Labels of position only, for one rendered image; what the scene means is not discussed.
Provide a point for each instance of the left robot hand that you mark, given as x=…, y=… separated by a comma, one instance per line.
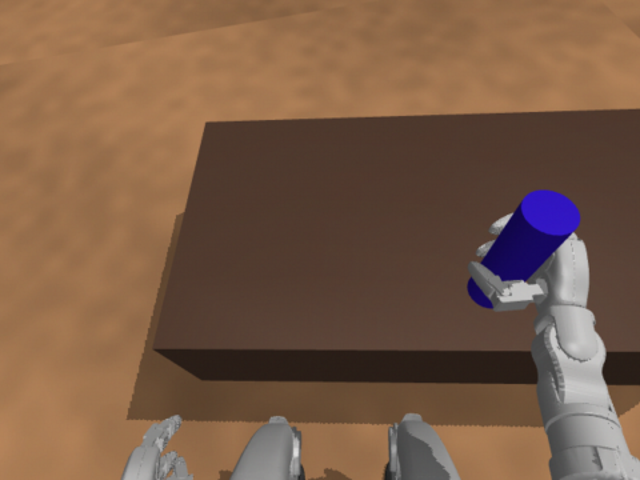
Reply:
x=146, y=463

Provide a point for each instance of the right robot hand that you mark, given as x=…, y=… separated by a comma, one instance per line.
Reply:
x=562, y=279

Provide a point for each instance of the right robot arm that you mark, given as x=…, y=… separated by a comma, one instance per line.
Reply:
x=584, y=432

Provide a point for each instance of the can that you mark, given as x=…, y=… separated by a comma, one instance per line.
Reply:
x=541, y=223

